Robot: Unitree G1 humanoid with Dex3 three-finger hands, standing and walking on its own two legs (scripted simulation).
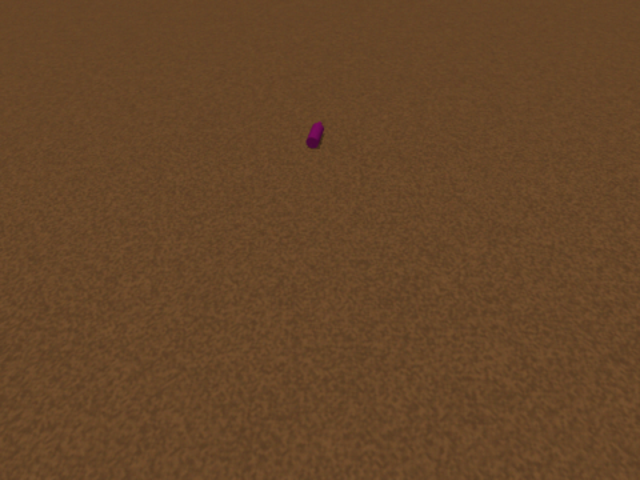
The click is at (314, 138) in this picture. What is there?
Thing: lying bottle
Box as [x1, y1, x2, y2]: [306, 121, 323, 147]
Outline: 319,121 313,124 306,140 307,145 310,147 315,147 317,145 322,133 323,127 321,122
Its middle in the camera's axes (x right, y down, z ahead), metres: -0.02 -0.61 +2.18
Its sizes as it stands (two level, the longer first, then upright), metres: 0.200 0.070 0.070
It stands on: the floor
